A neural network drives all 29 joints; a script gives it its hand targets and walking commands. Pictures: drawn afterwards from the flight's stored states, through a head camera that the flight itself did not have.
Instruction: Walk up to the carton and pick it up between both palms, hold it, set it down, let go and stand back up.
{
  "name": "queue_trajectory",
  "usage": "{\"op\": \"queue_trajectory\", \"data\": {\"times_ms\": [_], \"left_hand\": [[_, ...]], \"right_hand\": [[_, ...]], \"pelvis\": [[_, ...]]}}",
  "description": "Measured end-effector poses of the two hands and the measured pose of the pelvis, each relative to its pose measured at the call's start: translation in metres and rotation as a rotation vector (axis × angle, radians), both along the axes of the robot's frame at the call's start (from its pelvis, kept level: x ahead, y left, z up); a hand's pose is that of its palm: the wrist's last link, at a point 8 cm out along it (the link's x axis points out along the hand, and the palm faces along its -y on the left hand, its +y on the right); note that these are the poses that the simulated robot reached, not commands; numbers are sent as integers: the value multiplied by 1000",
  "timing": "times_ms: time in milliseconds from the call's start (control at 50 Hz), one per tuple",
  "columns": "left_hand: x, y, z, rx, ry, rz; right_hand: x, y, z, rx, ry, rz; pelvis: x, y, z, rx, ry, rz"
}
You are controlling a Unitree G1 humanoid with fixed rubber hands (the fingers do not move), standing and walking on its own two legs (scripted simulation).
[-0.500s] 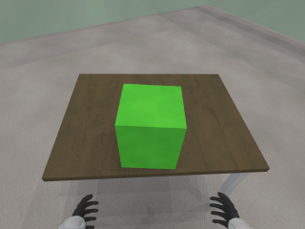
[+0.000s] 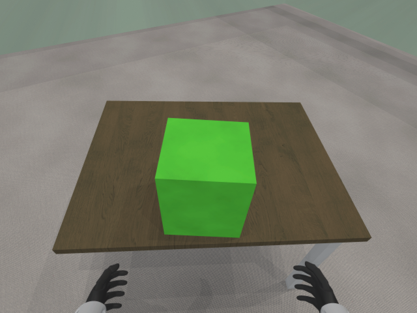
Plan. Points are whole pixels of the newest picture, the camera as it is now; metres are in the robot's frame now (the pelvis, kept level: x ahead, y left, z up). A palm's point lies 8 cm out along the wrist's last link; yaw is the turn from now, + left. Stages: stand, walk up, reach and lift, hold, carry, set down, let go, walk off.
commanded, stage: let go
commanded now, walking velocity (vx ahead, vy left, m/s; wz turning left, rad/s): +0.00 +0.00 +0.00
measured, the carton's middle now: (205, 180) +0.46 +0.02 -0.06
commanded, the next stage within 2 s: stand in 0.62 s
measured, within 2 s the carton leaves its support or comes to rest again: neither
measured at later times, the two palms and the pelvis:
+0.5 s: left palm (102, 299) +0.17 +0.22 -0.07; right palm (333, 299) +0.17 -0.24 -0.07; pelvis +0.01 -0.01 +0.00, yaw +0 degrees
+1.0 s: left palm out of the picture +0.07 +0.25 -0.12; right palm out of the picture +0.07 -0.23 -0.13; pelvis +0.02 +0.01 +0.00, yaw +3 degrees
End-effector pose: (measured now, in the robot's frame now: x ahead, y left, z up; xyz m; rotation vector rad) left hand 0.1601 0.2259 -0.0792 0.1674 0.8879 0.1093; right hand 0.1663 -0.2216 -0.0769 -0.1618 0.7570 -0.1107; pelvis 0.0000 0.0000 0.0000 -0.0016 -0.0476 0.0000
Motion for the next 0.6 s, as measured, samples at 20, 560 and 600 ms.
{"op": "queue_trajectory", "data": {"times_ms": [20, 560, 600], "left_hand": [[1, 1, 2, 5, -15, -7], [8, -8, 4, -5, -57, -52], [6, -6, 3, -3, -45, -52]], "right_hand": [[1, -1, 1, -2, -13, 4], [5, -17, 4, -22, -71, 14], [4, -15, 3, -20, -63, 17]], "pelvis": [[1, 0, 0, 0, 2, -1], [12, -8, -2, 5, 25, -3], [11, -7, -2, 4, 24, -2]]}}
